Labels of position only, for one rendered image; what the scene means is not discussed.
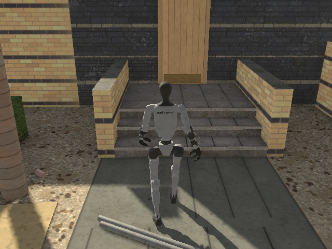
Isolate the robot right upper arm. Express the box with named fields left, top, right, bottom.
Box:
left=176, top=104, right=191, bottom=133

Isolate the robot left hand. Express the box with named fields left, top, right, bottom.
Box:
left=139, top=137, right=151, bottom=146

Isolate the robot left thigh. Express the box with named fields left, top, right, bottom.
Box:
left=148, top=146, right=160, bottom=189

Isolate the right robot forearm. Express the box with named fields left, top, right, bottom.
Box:
left=187, top=125, right=199, bottom=149

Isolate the robot left upper arm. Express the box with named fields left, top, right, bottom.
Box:
left=141, top=104, right=155, bottom=132

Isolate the robot right hand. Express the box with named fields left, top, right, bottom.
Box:
left=189, top=147, right=201, bottom=162

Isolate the left robot forearm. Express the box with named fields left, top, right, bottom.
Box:
left=139, top=124, right=146, bottom=140

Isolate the robot head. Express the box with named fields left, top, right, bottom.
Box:
left=157, top=81, right=174, bottom=106

